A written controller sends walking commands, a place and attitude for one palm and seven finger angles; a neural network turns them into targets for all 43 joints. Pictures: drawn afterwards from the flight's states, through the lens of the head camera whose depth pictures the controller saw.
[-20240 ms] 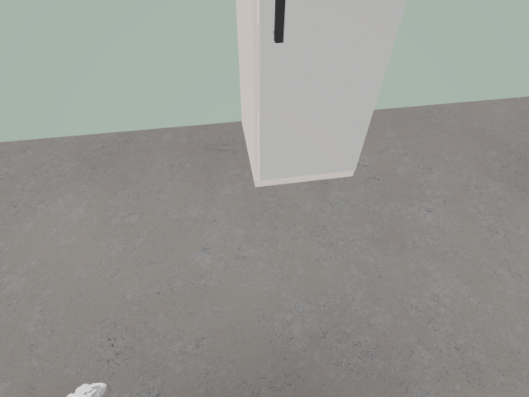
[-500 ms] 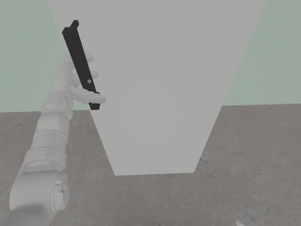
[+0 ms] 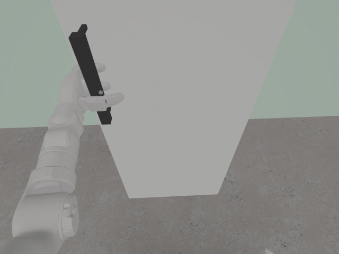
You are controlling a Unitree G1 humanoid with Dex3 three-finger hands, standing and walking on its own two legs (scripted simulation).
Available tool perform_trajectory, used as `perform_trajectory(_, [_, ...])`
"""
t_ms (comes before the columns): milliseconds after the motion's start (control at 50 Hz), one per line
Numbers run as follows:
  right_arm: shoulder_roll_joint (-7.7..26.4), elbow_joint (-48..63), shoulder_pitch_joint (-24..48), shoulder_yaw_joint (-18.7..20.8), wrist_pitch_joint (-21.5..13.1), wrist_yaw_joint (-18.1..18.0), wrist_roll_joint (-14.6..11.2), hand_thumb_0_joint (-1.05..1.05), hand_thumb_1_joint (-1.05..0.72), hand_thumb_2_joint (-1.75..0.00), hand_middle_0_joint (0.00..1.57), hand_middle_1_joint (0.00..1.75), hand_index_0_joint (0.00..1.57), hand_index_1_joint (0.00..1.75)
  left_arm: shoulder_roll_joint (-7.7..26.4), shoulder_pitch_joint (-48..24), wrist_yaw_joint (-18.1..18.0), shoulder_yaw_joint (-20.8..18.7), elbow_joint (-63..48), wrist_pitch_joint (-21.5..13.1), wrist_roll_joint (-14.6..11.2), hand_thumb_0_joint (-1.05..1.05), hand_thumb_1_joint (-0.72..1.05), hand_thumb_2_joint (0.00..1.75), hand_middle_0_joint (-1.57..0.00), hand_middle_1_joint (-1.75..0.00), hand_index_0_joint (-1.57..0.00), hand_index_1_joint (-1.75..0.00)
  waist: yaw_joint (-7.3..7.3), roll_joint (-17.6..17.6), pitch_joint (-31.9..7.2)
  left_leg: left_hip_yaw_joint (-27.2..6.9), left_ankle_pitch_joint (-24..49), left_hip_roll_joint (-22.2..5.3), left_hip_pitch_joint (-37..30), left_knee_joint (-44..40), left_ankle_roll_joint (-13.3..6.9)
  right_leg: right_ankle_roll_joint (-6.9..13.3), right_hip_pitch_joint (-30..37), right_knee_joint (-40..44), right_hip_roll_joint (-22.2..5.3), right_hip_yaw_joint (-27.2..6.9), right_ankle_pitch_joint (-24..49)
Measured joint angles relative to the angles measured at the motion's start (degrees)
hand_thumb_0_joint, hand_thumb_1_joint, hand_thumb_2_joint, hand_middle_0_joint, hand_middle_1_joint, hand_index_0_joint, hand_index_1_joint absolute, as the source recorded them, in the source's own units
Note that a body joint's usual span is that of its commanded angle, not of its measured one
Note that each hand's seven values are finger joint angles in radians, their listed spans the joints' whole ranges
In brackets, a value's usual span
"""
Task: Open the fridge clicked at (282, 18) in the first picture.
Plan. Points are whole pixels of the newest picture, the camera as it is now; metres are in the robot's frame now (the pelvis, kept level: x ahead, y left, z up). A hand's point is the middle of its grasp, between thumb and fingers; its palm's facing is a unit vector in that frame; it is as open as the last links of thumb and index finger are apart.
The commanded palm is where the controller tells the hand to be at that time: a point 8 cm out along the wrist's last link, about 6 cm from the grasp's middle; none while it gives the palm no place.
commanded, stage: grip the handle and tug to test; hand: left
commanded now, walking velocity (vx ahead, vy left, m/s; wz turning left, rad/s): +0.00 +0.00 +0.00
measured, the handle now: (96, 80) +0.49 +0.20 +0.16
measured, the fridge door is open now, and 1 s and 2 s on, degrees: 0 0 2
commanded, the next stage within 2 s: pull the door a little, standing still in 1.06 s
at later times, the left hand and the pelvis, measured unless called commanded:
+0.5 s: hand (100, 92) +0.44 +0.18 +0.17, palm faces +0.10 -1.00 +0.01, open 5.9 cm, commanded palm +0.41 +0.22 +0.17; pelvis +0.01 +0.00 +0.00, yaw +0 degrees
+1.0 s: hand (101, 93) +0.44 +0.17 +0.17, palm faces +0.09 -1.00 +0.01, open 6.0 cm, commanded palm +0.38 +0.22 +0.17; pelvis +0.03 +0.00 +0.00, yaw -2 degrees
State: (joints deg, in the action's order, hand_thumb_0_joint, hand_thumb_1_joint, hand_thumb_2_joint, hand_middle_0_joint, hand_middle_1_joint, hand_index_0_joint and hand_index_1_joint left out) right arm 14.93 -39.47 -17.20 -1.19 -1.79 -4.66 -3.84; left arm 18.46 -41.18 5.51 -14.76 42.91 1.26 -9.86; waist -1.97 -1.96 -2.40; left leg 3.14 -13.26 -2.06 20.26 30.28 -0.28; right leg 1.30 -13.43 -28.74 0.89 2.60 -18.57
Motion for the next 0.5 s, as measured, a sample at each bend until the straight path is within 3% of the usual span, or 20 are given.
perform_trajectory(320, [0.1,0.0,0.3,0.0,0.0,0.2,0.0,0.01,-0.9,-0.9,0.21,0.3,0.2,0.3,0.2,0.4,0.4,0.1,-0.3,-0.2,-0.3,0.01,0.66,0.8,-0.39,-1.37,-0.4,-1.37,0.3,0.0,-0.1,-0.1,-0.1,0.0,-0.2,-0.2,0.2,0.2,0.3,0.2,0.1,0.1,-0.2])
perform_trajectory(500, [0.1,0.0,0.4,0.1,0.2,0.1,0.0,0.01,-0.9,-0.9,0.21,0.3,0.2,0.3,-0.2,1.1,0.1,0.1,-1.4,0.3,-0.3,0.01,0.67,0.78,-0.37,-1.4,-0.39,-1.39,0.53,-0.1,-0.2,-0.2,-0.2,0.0,-0.6,-0.4,0.2,0.2,0.6,0.4,0.0,0.1,-0.3])
